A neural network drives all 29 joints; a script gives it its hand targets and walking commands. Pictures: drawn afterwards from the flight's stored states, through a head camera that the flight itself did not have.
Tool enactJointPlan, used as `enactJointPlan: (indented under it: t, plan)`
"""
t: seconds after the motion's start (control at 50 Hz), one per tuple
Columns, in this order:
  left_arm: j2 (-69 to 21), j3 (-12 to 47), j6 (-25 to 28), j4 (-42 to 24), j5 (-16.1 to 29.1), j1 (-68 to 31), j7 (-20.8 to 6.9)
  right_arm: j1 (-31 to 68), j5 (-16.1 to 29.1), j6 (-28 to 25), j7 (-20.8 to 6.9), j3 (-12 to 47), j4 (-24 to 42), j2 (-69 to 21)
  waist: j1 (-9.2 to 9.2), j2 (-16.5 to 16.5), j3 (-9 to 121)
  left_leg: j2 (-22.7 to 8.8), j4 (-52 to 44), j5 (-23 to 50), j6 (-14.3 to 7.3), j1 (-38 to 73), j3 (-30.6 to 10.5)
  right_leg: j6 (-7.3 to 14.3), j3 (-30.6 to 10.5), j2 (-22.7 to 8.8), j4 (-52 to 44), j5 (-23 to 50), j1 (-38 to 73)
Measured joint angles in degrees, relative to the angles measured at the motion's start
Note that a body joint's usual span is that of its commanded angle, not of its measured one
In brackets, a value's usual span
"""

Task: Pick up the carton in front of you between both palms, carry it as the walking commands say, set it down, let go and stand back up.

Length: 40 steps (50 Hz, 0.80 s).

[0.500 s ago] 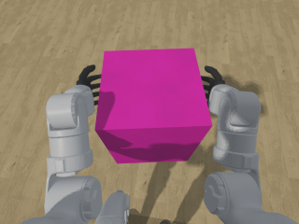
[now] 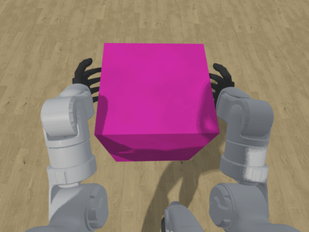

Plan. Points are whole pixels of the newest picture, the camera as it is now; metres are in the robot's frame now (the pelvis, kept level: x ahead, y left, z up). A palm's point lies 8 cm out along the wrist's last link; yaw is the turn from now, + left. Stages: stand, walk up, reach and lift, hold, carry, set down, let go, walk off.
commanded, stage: carry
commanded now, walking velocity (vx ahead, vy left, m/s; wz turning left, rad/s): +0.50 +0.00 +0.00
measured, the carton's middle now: (153, 111) +0.39 -0.03 +0.08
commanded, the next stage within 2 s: none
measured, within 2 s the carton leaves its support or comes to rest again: neither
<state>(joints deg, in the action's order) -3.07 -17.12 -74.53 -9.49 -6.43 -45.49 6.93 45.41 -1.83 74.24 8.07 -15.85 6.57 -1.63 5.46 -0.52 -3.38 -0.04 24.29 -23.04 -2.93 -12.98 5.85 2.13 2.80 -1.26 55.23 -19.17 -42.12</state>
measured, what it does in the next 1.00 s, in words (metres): climbs: right foot, then left foot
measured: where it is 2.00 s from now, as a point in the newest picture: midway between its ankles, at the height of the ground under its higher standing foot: (132, 84)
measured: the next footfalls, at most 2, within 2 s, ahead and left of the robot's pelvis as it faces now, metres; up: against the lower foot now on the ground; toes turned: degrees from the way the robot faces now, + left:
right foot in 0.10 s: +0.26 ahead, -0.11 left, +0.03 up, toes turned -6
left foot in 0.54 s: +0.53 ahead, +0.10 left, +0.05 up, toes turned +6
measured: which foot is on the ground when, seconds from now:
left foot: down 0.00-0.12, up 0.14-0.52, down 0.54-0.96, up 0.98-1.00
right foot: up 0.00-0.08, down 0.10-0.56, up 0.58-0.92, down 0.94-1.00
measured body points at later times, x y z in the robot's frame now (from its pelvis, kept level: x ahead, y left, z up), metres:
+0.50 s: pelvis +0.32 -0.01 +0.02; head +0.36 -0.02 +0.47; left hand +0.71 +0.16 +0.18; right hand +0.72 -0.15 +0.18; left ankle +0.46 +0.10 -0.67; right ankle +0.21 -0.10 -0.71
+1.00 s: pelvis +0.63 -0.02 +0.04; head +0.66 -0.02 +0.49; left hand +1.02 +0.14 +0.21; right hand +1.03 -0.16 +0.20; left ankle +0.50 +0.09 -0.64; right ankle +0.73 -0.10 -0.66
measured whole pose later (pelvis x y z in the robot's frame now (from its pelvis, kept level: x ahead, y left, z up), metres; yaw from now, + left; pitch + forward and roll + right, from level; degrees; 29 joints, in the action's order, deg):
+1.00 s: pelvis +0.63 -0.02 +0.04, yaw +1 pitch +4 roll -2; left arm -0.8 -15.4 -74.0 6.5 -5.7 -48.4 7.2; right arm 47.1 -2.8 76.2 7.7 -15.2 -5.4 1.5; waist -1.0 -2.0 2.3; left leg -2.8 51.2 -29.3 -0.5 -15.7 1.6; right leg 4.7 9.1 0.3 39.8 -16.9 -32.6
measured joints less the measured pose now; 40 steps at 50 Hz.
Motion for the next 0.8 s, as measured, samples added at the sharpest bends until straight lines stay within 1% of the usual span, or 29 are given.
enactJointPlan:
  t: [0.06,0.08,0.1,0.12,0.14,0.16,0.18,0.2,0.22,0.24,0.28,0.34,0.38,0.44,0.48,0.52,0.54,0.56,0.58,0.6,0.62,0.64,0.66,0.68,0.72,0.76,0.8]
  plan:
    - [0.9,0.3,-0.4,4.0,-0.1,-0.3,-0.1,1.1,-0.3,0.5,-0.1,0.4,-4.5,0.8,-1.37,-0.4,2.9,-0.9,-0.1,-3.9,1.4,4.7,-0.5,0.8,2.9,0.7,-12.2,3.4,2.7]
    - [1.2,0.5,-0.4,6.0,-0.1,-0.6,-0.1,1.3,-0.5,0.7,-0.3,0.5,-6.1,1.2,-2.19,-0.6,3.6,-1.4,1.8,-5.7,1.7,5.6,-0.7,1.4,4.3,1.4,-16.1,4.7,4.9]
    - [1.5,0.8,-0.3,8.3,0.0,-1.1,-0.1,1.3,-0.7,0.9,-0.4,0.6,-7.7,1.7,-3.17,-0.5,4.3,-1.8,5.9,-7.5,2.0,5.8,-0.9,2.1,5.4,1.9,-19.5,6.1,7.7]
    - [1.6,1.2,0.2,10.5,-0.1,-1.3,-0.1,1.3,-0.8,0.9,-0.7,0.8,-9.2,2.3,-4.36,-1.2,4.5,-2.8,12.7,-7.2,2.0,4.2,-1.4,2.8,6.2,2.4,-18.3,6.3,8.7]
    - [1.5,1.8,0.8,12.5,-0.2,-1.3,-0.1,1.0,-0.9,0.8,-1.0,0.8,-10.6,2.8,-5.69,-1.5,4.5,-2.5,22.1,-5.8,1.9,1.1,-3.3,3.3,6.5,2.7,-16.4,4.3,9.3]
    - [1.5,2.2,1.1,14.1,-0.2,-1.0,-0.1,0.7,-1.0,0.9,-1.2,0.7,-11.7,3.0,-6.7,-1.3,4.3,-1.4,32.0,-5.4,1.5,-2.7,-5.2,3.6,6.5,2.8,-15.8,2.2,10.4]
    - [1.7,2.7,1.1,15.1,0.0,-0.5,0.1,0.3,-1.3,1.2,-1.2,0.8,-12.5,2.9,-7.54,-0.9,4.1,-0.4,40.6,-4.7,0.9,-6.6,-6.2,3.7,6.4,2.8,-16.3,0.8,11.8]
    - [1.9,3.0,0.9,15.4,0.5,0.2,0.2,0.0,-1.7,1.5,-1.3,0.8,-12.8,2.6,-8.23,-0.6,3.7,0.2,46.6,-3.6,0.4,-10.3,-6.3,3.7,6.1,2.8,-17.5,0.1,13.4]
    - [2.2,3.2,0.7,15.2,1.1,0.9,0.3,-0.2,-2.2,1.9,-1.3,0.9,-12.7,2.2,-8.81,-0.2,3.3,0.3,50.0,-2.3,0.0,-13.6,-6.0,3.3,5.8,2.8,-19.1,0.1,15.0]
    - [2.4,3.3,0.6,14.8,1.8,1.4,0.4,-0.3,-2.6,2.2,-1.3,0.9,-12.2,1.9,-9.29,0.0,2.9,0.2,51.4,-1.0,-0.3,-16.7,-5.6,3.2,5.6,2.7,-20.7,0.0,16.5]
    - [2.7,3.2,0.6,13.3,2.9,1.7,0.8,-0.4,-3.2,2.5,-1.3,0.8,-10.5,1.3,-9.97,0.4,2.0,-0.5,50.9,0.8,-0.4,-22.0,-5.1,3.3,5.2,2.6,-23.4,-0.4,19.3]
    - [2.6,2.6,1.0,11.0,3.8,1.3,1.3,-0.5,-3.7,2.4,-1.3,0.4,-7.1,0.6,-10.35,0.6,1.6,-1.8,46.5,1.6,0.1,-28.2,-4.7,3.1,4.7,2.4,-26.1,-1.8,22.9]
    - [2.3,2.3,1.3,9.5,4.0,0.8,1.4,-0.6,-3.8,2.3,-1.3,0.2,-4.9,0.3,-10.24,0.6,1.9,-2.7,41.2,2.6,0.7,-30.6,-4.2,2.7,4.3,2.3,-27.6,-3.1,25.4]
    - [2.1,2.0,1.3,8.5,4.0,-0.2,1.4,-0.5,-3.7,2.4,-1.3,0.1,-3.0,0.4,-9.75,0.5,2.9,-3.4,29.9,6.0,0.9,-30.9,-3.1,1.7,3.6,2.0,-29.5,-5.5,29.5]
    - [2.2,2.0,1.0,8.9,3.8,-0.9,1.4,-0.3,-3.4,2.6,-1.3,0.1,-3.1,0.8,-9.12,0.6,3.9,-2.9,22.0,7.5,0.4,-28.8,-1.7,0.7,3.1,1.5,-30.0,-7.8,32.3]
    - [2.6,1.8,0.5,10.1,3.7,-1.6,1.4,0.4,-3.2,2.6,-1.3,0.4,-4.9,1.2,-7.87,1.1,4.7,-1.2,14.2,8.7,-0.6,-24.6,0.9,-0.2,2.7,0.3,-27.5,-11.0,34.4]
    - [3.2,1.8,0.3,10.8,3.6,-1.8,1.2,0.9,-3.2,2.4,-1.3,0.8,-6.3,1.2,-6.88,1.6,4.7,-0.3,12.2,10.6,-0.9,-22.3,1.9,-0.5,2.4,-0.7,-23.1,-12.7,34.2]
    - [3.8,1.5,0.2,11.7,3.6,-1.9,1.0,1.3,-3.4,1.9,-1.3,1.3,-7.9,1.0,-5.92,2.3,4.6,0.2,13.7,9.9,-0.9,-21.5,2.6,-0.8,1.7,-1.8,-15.6,-11.0,32.0]
    - [4.4,1.2,0.2,12.5,3.6,-1.6,0.7,1.6,-3.7,1.5,-1.2,1.9,-9.5,0.7,-4.61,2.2,4.4,0.4,15.1,8.0,-1.0,-20.8,2.7,-1.1,-0.2,-1.3,-6.0,-9.7,28.5]
    - [4.6,1.0,0.0,13.4,3.5,-1.5,0.5,1.4,-3.8,1.5,-0.8,2.4,-10.5,0.5,-3.52,1.8,4.1,0.5,15.2,6.4,-1.1,-19.6,2.5,-0.9,-2.0,-0.2,3.8,-9.4,24.6]
    - [4.6,0.8,-0.3,14.1,3.4,-1.4,0.4,1.0,-3.6,1.6,-0.6,2.7,-11.0,0.5,-2.67,1.5,3.7,0.6,14.4,5.4,-1.2,-18.2,2.3,-0.6,-3.0,0.8,12.0,-8.8,20.6]
    - [4.3,0.6,-0.7,14.3,3.0,-1.4,0.4,0.3,-3.1,1.8,-0.5,2.9,-11.0,0.7,-2.0,1.3,3.2,0.6,13.0,4.9,-1.0,-16.5,2.0,-0.2,-3.2,1.4,17.5,-7.8,17.0]
    - [3.9,0.5,-1.0,14.2,2.6,-1.4,0.4,-0.3,-2.5,2.0,-0.3,3.0,-10.7,0.9,-1.52,1.2,2.8,0.6,11.4,4.9,-0.7,-14.9,1.8,0.1,-3.1,1.5,20.2,-6.6,13.7]
    - [3.5,0.3,-1.3,13.8,2.2,-1.5,0.4,-0.7,-2.0,2.2,-0.1,3.0,-10.1,1.0,-1.18,1.1,2.3,0.6,9.9,4.8,-0.6,-13.3,1.6,0.3,-2.8,1.4,21.1,-5.5,10.8]
    - [2.9,0.2,-1.5,12.3,1.6,-1.6,0.3,-1.0,-1.1,2.2,0.2,2.5,-8.7,1.1,-0.73,1.0,1.6,0.4,7.4,4.2,-0.6,-10.4,1.3,0.4,-2.2,0.8,19.7,-4.3,5.7]
    - [2.4,0.2,-1.5,10.4,1.2,-1.6,0.3,-0.8,-0.7,1.9,0.4,1.9,-7.2,1.0,-0.54,1.0,1.3,0.3,5.5,3.3,-0.5,-7.7,1.0,0.1,-1.6,0.0,16.2,-3.7,1.8]
    - [2.0,0.1,-1.4,8.4,0.9,-1.6,0.3,-0.3,-0.5,1.7,0.4,1.4,-6.0,0.9,-0.61,1.1,1.6,0.2,3.8,2.1,-0.1,-5.1,0.7,-0.3,-1.0,-0.9,10.4,-2.6,-0.6]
